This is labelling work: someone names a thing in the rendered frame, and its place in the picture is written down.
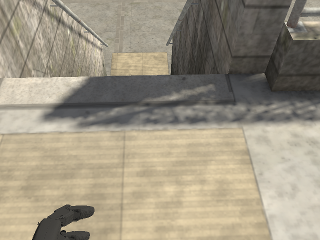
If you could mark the robot left hand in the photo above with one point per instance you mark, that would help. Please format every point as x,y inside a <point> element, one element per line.
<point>50,228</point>

